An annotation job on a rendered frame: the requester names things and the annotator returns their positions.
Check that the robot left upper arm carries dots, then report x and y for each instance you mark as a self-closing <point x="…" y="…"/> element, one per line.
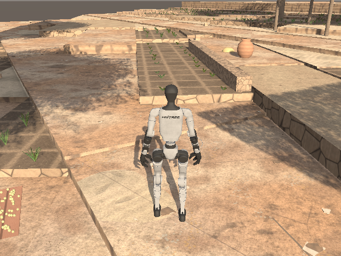
<point x="151" y="121"/>

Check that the robot left hand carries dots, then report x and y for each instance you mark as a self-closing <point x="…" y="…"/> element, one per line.
<point x="143" y="160"/>

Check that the left robot forearm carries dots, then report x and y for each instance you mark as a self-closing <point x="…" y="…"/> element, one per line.
<point x="146" y="144"/>

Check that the robot right hand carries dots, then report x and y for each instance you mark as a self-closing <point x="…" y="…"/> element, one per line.
<point x="197" y="157"/>

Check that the robot head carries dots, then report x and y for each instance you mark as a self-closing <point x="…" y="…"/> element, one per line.
<point x="171" y="94"/>

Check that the robot right upper arm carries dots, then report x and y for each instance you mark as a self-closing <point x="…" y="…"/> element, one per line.
<point x="189" y="121"/>

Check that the left robot foot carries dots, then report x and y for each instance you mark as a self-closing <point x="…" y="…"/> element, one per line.
<point x="157" y="212"/>

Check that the right robot forearm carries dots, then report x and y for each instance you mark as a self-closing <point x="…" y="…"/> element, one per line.
<point x="194" y="142"/>

